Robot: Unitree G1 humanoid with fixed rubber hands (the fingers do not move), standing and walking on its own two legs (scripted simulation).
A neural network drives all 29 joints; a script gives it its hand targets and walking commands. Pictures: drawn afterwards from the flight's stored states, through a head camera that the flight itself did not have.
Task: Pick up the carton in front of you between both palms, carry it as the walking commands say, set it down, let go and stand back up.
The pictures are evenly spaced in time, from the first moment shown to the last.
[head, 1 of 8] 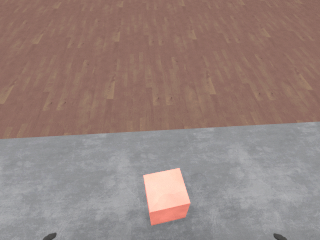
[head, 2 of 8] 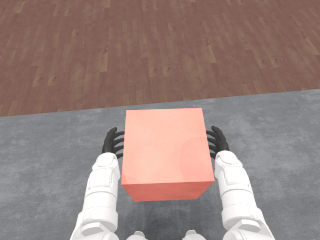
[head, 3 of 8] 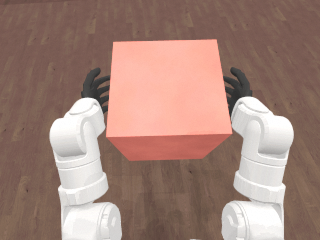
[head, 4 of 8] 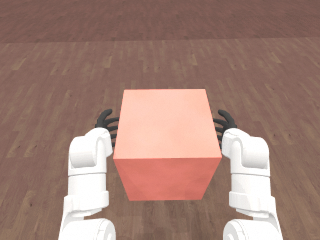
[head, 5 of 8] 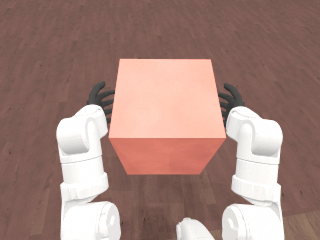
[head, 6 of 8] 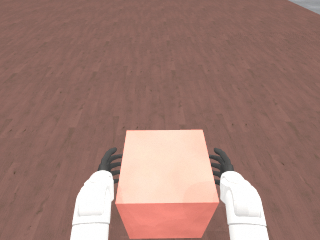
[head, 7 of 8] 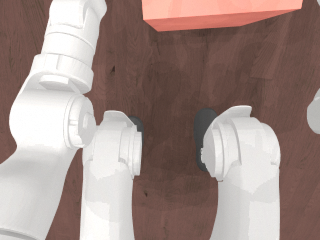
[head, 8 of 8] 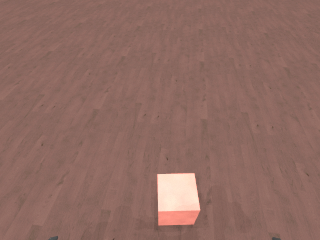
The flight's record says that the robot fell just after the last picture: no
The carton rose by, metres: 0.96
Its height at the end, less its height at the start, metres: +0.24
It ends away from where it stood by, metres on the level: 5.95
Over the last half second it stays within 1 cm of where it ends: yes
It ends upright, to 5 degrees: yes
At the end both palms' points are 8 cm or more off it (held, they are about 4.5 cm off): yes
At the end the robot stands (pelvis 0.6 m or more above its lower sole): yes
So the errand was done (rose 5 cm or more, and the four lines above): yes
